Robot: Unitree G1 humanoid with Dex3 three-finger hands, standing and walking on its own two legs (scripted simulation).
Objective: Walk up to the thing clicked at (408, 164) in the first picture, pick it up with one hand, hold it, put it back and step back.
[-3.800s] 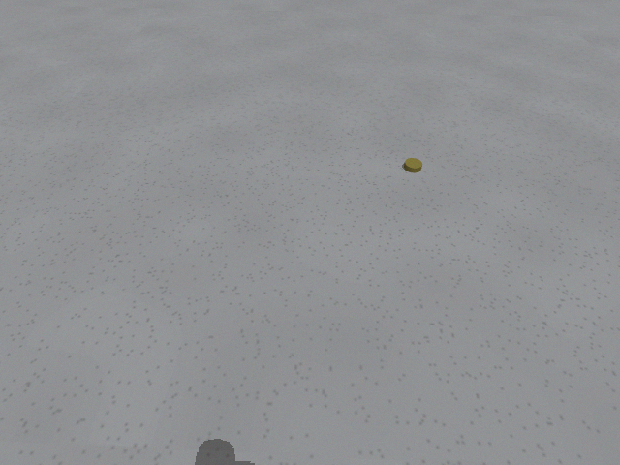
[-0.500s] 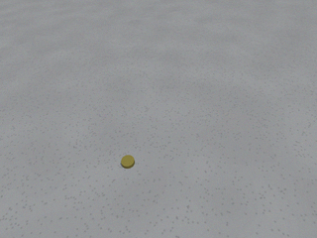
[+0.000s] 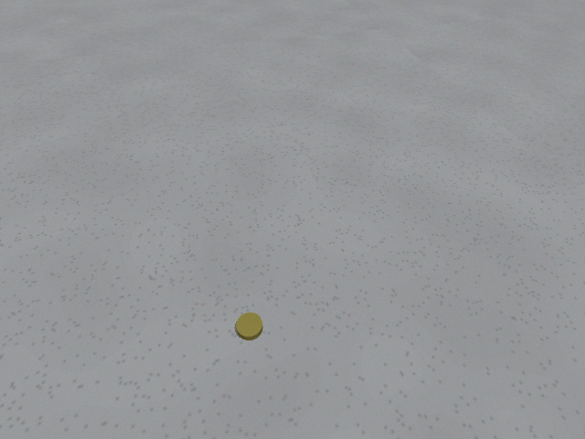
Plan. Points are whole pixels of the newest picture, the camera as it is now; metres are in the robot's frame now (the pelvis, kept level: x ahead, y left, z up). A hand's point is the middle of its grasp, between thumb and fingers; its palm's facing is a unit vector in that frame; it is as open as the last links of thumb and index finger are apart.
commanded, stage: walk up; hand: left
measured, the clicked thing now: (249, 326) +0.65 +0.18 -0.75
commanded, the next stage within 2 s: none
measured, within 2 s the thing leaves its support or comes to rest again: neither
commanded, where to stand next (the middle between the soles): +0.31 +0.02 m, yaw -2 degrees
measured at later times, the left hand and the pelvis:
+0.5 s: hand (130, 392) +0.23 +0.28 -0.13, palm faces -0.09 -0.91 -0.41, open 7.4 cm; pelvis +0.15 +0.00 -0.01, yaw -3 degrees
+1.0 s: hand (141, 367) +0.28 +0.29 -0.16, palm faces -0.05 -0.94 -0.33, open 7.4 cm; pelvis +0.19 +0.03 -0.01, yaw -3 degrees
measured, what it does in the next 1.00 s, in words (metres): walks ahead: right foot, then left foot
